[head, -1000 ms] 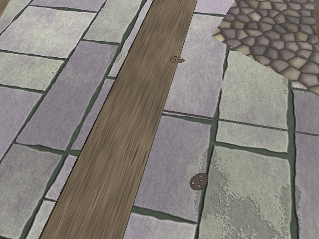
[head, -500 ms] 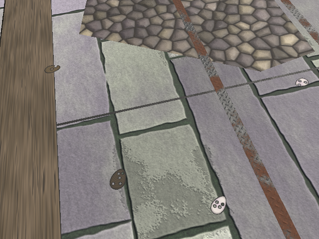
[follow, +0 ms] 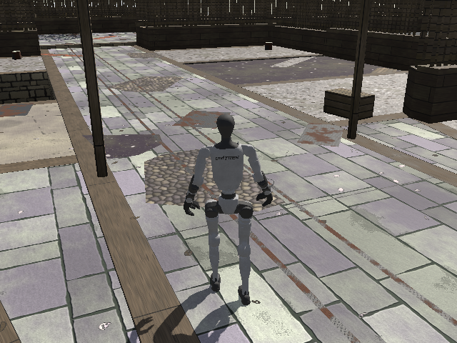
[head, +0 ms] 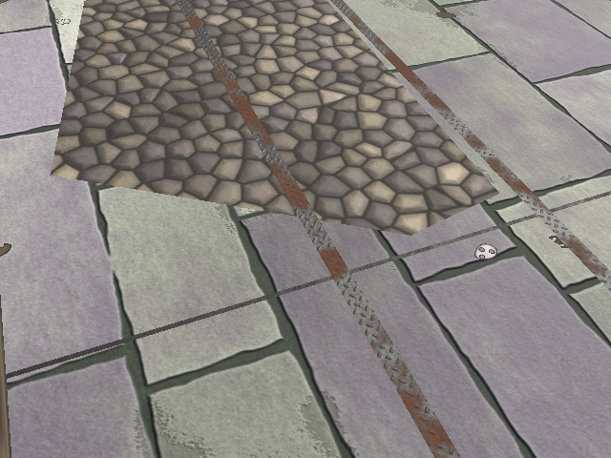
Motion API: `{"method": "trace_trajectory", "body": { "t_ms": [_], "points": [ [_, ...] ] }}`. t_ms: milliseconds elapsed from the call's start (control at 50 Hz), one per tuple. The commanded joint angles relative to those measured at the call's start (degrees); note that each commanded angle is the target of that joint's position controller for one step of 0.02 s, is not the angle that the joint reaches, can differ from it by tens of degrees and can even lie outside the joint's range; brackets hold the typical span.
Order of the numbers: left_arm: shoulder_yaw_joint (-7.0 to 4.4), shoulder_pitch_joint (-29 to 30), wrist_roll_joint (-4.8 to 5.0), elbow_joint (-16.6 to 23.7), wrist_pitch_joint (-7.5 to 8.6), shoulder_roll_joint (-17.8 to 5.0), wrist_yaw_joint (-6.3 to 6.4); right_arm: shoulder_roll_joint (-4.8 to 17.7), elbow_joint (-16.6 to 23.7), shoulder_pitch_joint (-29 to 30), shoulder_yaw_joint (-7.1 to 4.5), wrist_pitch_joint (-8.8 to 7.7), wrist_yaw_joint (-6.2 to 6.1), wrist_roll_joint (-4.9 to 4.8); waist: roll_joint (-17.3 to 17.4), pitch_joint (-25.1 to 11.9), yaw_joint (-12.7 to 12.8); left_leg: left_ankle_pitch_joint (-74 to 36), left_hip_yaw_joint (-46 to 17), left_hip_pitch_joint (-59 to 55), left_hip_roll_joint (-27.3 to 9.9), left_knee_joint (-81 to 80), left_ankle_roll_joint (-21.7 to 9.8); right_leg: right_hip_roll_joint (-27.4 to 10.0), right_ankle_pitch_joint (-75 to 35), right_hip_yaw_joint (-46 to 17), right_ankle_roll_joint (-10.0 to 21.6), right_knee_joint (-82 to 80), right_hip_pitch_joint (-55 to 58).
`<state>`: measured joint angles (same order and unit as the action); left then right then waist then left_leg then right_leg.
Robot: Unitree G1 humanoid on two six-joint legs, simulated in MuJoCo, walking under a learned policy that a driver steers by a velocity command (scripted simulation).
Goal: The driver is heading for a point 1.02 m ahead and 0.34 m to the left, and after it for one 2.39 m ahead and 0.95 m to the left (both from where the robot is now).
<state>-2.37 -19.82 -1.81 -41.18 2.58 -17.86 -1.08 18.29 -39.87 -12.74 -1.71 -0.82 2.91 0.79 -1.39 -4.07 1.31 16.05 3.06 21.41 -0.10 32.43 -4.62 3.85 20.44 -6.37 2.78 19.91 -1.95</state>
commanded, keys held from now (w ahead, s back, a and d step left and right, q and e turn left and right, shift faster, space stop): w+q+shift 0.18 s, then q+shift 0.50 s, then shift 0.14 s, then e+shift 0.18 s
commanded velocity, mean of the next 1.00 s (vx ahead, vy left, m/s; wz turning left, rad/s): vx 0.36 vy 0.00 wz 0.65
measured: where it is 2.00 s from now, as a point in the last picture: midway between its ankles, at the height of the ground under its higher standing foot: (250, 450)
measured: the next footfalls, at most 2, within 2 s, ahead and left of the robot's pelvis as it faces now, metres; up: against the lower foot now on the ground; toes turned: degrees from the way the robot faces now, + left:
left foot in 0.02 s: +0.08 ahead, +0.09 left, +0.00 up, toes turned +2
right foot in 0.42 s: +0.52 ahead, +0.04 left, +0.00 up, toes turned +25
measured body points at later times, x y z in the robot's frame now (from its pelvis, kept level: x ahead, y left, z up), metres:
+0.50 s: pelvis +0.32 +0.07 -0.02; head +0.39 +0.09 +0.42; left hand +0.46 +0.36 -0.10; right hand +0.42 -0.22 -0.14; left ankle +0.09 +0.10 -0.64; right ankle +0.48 +0.03 -0.74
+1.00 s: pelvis +0.41 +0.14 +0.00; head +0.41 +0.17 +0.45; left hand +0.27 +0.37 -0.14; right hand +0.71 +0.11 -0.08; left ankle +0.38 +0.23 -0.74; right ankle +0.48 +0.02 -0.70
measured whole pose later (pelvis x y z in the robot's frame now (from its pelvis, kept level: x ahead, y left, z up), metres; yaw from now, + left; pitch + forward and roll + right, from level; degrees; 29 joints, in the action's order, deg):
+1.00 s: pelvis +0.41 +0.14 +0.00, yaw +40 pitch +0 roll -1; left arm -1.7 -18.2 -0.5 -43.9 -3.3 -15.3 -0.8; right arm 11.1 -37.0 -4.7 1.1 1.6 -0.6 1.4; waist -2.3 2.9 3.8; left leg 13.0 2.8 17.2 -0.3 30.4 -2.7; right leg -2.3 29.2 2.9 -1.1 49.8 -20.4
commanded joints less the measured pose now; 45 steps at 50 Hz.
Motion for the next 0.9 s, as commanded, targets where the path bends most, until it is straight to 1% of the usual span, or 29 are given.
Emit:
{"method": "trace_trajectory", "body": {
  "t_ms": [20, 40, 60, 80, 100, 120, 140, 180, 240, 280, 320, 340, 380, 400, 420, 440, 460, 480, 500, 520, 560, 640, 700, 740, 800, 840, 860, 880, 900],
  "points": [
    [-1.38, 5.15, -1.13, 3.78, 1.63, -6.91, 0.88, 9.4, -2.03, -15.76, -3.26, -1.95, -0.91, 0.35, 8.74, 2.44, -10.07, 9.92, -7.97, -25.68, -1.42, -6.83, -4.61, -9.24, -14.46, 2.75, 5.28, 18.35, -21.37],
    [-0.04, 7.58, -0.31, 8.02, 2.59, -3.42, 0.48, 16.18, -2.46, -21.28, -4.98, -2.39, -1.12, 0.93, 21.94, 0.58, -10.32, 31.33, -40.75, -34.94, -15.13, -19.57, -10.64, -0.68, -4.44, 9.33, 0.99, 37.71, -39.74],
    [-0.03, 10.63, -1.29, 8.69, 2.91, -4.54, 0.53, 12.69, -1.62, -17.48, -4.16, -2.31, -0.34, 0.39, 14.95, 4.27, -7.94, 32.57, -53.93, -34.82, -16.85, -24.55, -11.63, 0.86, 2.1, 2.28, 0.49, 45.04, -50.04],
    [-0.18, 12.43, -2.0, 8.35, 3.22, -6.1, 0.16, 11.14, -0.66, -13.92, -4.03, -2.24, -0.33, 0.3, 7.0, 5.95, -6.49, 26.89, -46.68, -32.32, -16.19, -20.93, -11.46, -3.11, -2.55, 0.53, 0.28, 48.25, -51.69],
    [-0.04, 12.2, -2.38, 7.67, 3.58, -6.48, -0.3, 10.67, -0.59, -13.66, -4.16, -2.35, -0.57, 0.21, 3.23, 5.04, -5.91, 21.15, -40.19, -29.7, -13.96, -19.78, -11.08, -5.16, -5.39, 0.83, -0.37, 47.95, -49.58],
    [0.16, 12.06, -2.69, 7.65, 3.54, -5.99, -0.68, 10.03, -0.94, -14.07, -3.95, -2.47, -1.01, -0.06, 2.23, 5.41, -4.97, 18.64, -36.56, -26.53, -11.76, -21.09, -10.46, -6.29, -5.99, 1.28, -1.06, 45.76, -47.59],
    [0.55, 12.1, -3.07, 7.59, 2.97, -5.46, -0.98, 8.63, -1.37, -13.62, -3.45, -2.77, -1.4, -0.35, 3.23, 6.85, -3.86, 15.34, -33.61, -23.11, -9.43, -22.61, -9.8, -7.15, -6.83, 1.72, -2.12, 43.21, -45.71],
    [1.09, 13.91, -3.02, 8.19, 1.54, -4.64, -1.38, 7.62, -2.27, -14.54, -3.18, -3.36, -1.75, -0.87, 4.77, 8.68, -3.56, 7.88, -30.33, -19.29, -6.81, -24.39, -10.09, -7.1, -7.62, 3.69, -3.76, 40.76, -44.63],
    [2.11, 20.49, -1.94, 10.89, 1.13, -3.24, -1.4, 8.3, -3.95, -16.39, -3.67, -3.27, -2.38, -0.87, 3.6, 10.66, -3.91, -30.32, -24.99, -16.9, -3.83, -20.65, -9.33, -4.22, -10.35, 8.02, -5.45, 33.34, -43.54],
    [3.18, 24.67, -1.4, 12.23, 1.5, -1.29, -1.41, 8.32, -5.45, -17.9, -3.98, -2.38, -2.83, -1.05, 4.18, 9.08, -5.29, -45.99, -21.62, -15.35, -0.97, -15.97, -6.45, -1.31, -14.34, 9.87, -5.48, 25.32, -38.32],
    [3.57, 27.15, -0.4, 13.18, 1.67, -1.16, -1.01, 8.29, -6.8, -19.75, -4.22, -1.44, -3.12, -1.0, 6.51, 6.85, -6.91, -51.7, -21.87, -14.5, 0.43, -12.98, -3.09, 1.75, -19.13, 10.59, -4.56, 18.01, -31.38],
    [3.45, 26.2, 0.0, 13.09, 1.69, -1.79, -0.5, 8.2, -6.88, -19.19, -4.26, -1.2, -3.3, -1.0, 7.2, 5.56, -6.28, -53.05, -22.46, -13.29, 0.99, -11.24, -1.21, 3.0, -20.6, 10.08, -3.88, 14.33, -25.78],
    [2.15, 17.07, 0.73, 10.46, 1.67, -5.36, 1.3, 9.34, -5.62, -15.33, -4.71, -1.8, -3.65, -1.12, 8.22, 0.4, -1.53, -55.9, -25.35, -9.66, 1.99, -2.86, 2.7, 3.96, -24.18, 6.82, -2.27, 9.53, -8.24],
    [1.28, 8.47, 1.08, 8.23, 1.94, -7.51, 2.3, 10.53, -4.33, -11.32, -5.16, -2.51, -3.44, -1.39, 8.3, -3.14, 3.56, -52.33, -26.01, -8.05, 3.4, 6.0, 3.83, 0.89, -29.37, 3.91, -1.34, 6.09, 1.42],
    [0.28, -1.48, -0.09, 5.57, 2.47, -9.72, 3.05, 8.37, -2.8, -8.82, -4.8, -3.2, -3.37, -2.31, 6.43, -8.41, 7.64, -36.39, -23.91, -4.27, 5.22, 18.34, 4.58, -7.93, -34.54, -1.72, 0.26, 6.64, 12.99],
    [-0.19, -6.35, -1.59, 4.7, 2.65, -12.48, 3.44, 0.95, -1.35, -11.83, -3.24, -2.78, -3.87, -2.52, -8.07, -14.29, 5.4, 21.76, -14.62, 4.24, 10.71, 37.46, 4.07, -25.98, -65.04, -13.18, 1.99, 13.97, 23.53],
    [-0.96, -3.79, -1.14, 5.86, 1.84, -12.3, 2.59, 4.32, -0.02, -21.07, -3.47, -1.22, -5.09, -4.52, -12.55, -27.48, 0.88, 23.67, -12.37, 9.44, 9.79, 52.84, 4.69, -37.36, -70.62, -27.75, 10.71, 14.42, 28.97],
    [-0.63, 3.32, 0.24, 8.27, 1.1, -7.43, 2.88, 7.85, -2.04, -18.57, -4.07, -0.05, -4.93, -1.72, -4.65, -24.22, 0.18, 14.11, -10.65, 8.5, 5.09, 50.13, 4.34, -30.94, -56.79, -23.08, 10.44, 10.09, 19.45],
    [0.9, 6.89, 0.23, 8.34, 0.96, -2.19, 2.98, 7.74, -1.74, -13.77, -4.34, 0.85, -4.17, -0.93, -3.02, -14.45, -0.21, 10.26, -9.01, 10.28, 3.85, 47.65, 5.18, -26.09, -49.68, -14.53, 9.17, 7.46, 11.24],
    [1.46, 7.95, -0.18, 7.56, 0.67, -0.62, 2.94, 6.61, -1.61, -12.15, -4.34, 1.58, -3.37, -0.17, -1.95, -8.95, -1.34, 9.18, -8.34, 11.3, 2.23, 45.73, 6.05, -23.5, -44.96, -10.19, 8.15, 4.85, 5.72],
    [1.0, 7.22, 0.61, 5.81, 0.61, -1.81, 3.3, 4.51, -0.91, -10.56, -4.04, 3.55, -1.79, 0.75, -5.43, -1.99, -2.19, 8.71, -6.88, 9.14, 0.54, 42.65, 6.86, -21.41, -45.48, -2.83, 8.14, 0.96, -4.23],
    [-0.01, 7.99, 0.4, 4.72, 1.24, -3.35, 2.79, 2.27, 3.02, -4.65, -3.27, 4.88, -0.71, 0.87, -5.99, 0.16, -3.59, 4.86, -5.0, 9.57, -1.85, 35.02, 6.15, -23.11, -43.84, 4.37, 9.24, -2.29, -9.67],
    [-0.48, 9.53, 0.05, 4.67, 0.83, -4.0, 2.6, 1.8, 5.56, -0.64, -2.54, 5.28, 0.25, 0.65, -6.89, 0.46, -4.02, -2.56, -3.33, 4.46, -3.37, 24.73, 5.03, -21.96, -35.4, 10.69, 7.36, -2.35, -14.27],
    [-1.01, 9.48, -0.07, 4.5, 0.65, -5.26, 2.19, 1.69, 6.34, 1.33, -2.14, 5.13, 0.48, 0.36, -7.62, 0.61, -3.6, -4.56, -1.47, -1.04, -1.8, 17.4, 4.2, -20.78, -31.31, 13.67, 5.82, -1.13, -16.9],
    [-2.02, 6.22, 0.41, 3.73, -0.53, -7.62, 1.4, 2.75, 7.6, 4.67, -2.2, 4.72, 0.22, 0.37, -7.59, 1.2, -1.29, -0.11, 0.22, -2.72, 0.24, 9.69, 3.48, -22.2, -27.02, 13.16, 4.93, 1.77, -13.54],
    [-2.2, 4.69, 1.11, 2.92, -1.98, -8.14, 1.32, 2.36, 7.35, 3.64, -2.1, 3.54, -0.07, 0.96, -5.47, 1.29, -1.55, -1.46, -0.05, -8.72, 1.81, -0.86, 2.26, -20.78, -21.49, 13.44, 2.9, 7.06, -13.91],
    [-1.76, 1.11, 0.53, 1.64, -2.77, -6.64, 1.1, 3.16, 6.26, 1.28, -2.16, 2.52, -0.64, 1.44, 0.23, 0.21, -1.87, -6.11, -3.38, -14.84, 0.6, -7.81, 1.72, -18.19, -16.51, 14.79, 0.57, 12.68, -16.13],
    [0.02, -3.02, -0.21, 2.68, -3.41, -0.64, 0.54, 6.22, 7.17, -0.12, -2.08, 1.56, -1.54, 1.97, 15.77, -3.58, -0.72, -24.39, -21.91, -21.93, -16.88, -12.46, -0.34, -13.58, 8.32, 18.06, -3.11, 25.03, -22.27],
    [0.87, -2.1, 0.72, 3.03, -4.89, 0.66, 0.82, 7.21, 8.23, 1.77, -1.61, 1.42, -2.56, 0.59, 17.38, -5.11, -2.55, -31.33, -26.53, -15.94, -25.18, -14.55, -9.34, -7.53, 16.95, 13.18, -4.53, 28.69, -23.0]
  ]
}}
